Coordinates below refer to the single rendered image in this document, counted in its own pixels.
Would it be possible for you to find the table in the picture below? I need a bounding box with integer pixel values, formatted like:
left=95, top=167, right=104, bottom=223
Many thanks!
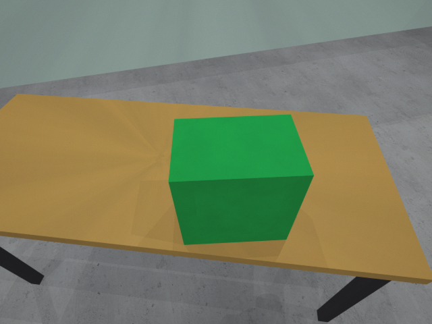
left=0, top=94, right=432, bottom=322

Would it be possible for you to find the carton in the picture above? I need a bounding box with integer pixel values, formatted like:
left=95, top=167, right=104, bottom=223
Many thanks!
left=169, top=114, right=314, bottom=245

